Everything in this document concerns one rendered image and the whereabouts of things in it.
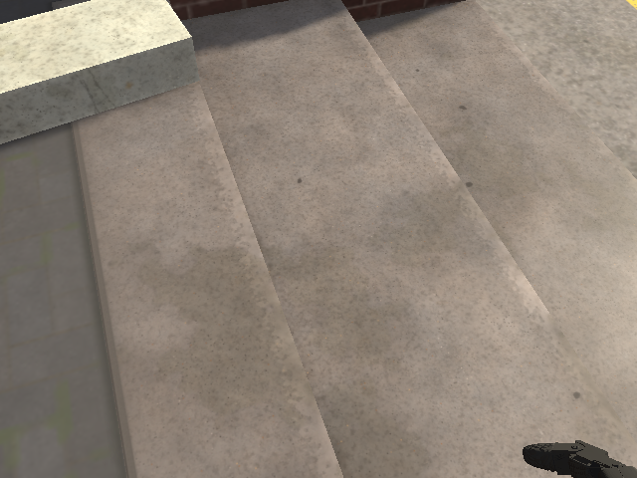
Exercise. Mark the right robot hand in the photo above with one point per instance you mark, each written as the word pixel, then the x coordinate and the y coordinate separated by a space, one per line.
pixel 579 459

